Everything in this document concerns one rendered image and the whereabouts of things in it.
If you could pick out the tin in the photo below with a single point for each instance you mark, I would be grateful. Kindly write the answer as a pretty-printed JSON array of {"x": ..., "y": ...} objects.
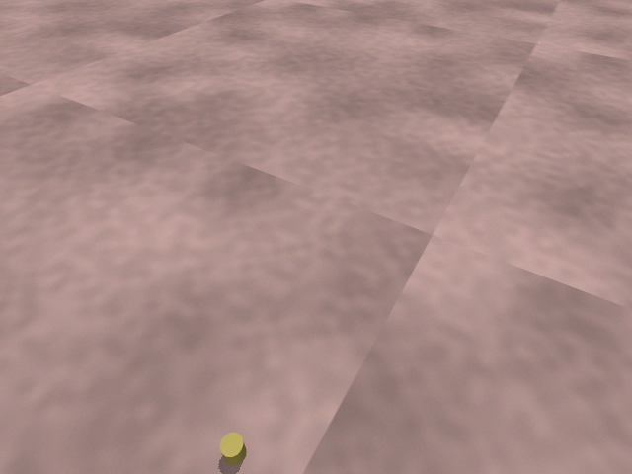
[{"x": 233, "y": 448}]

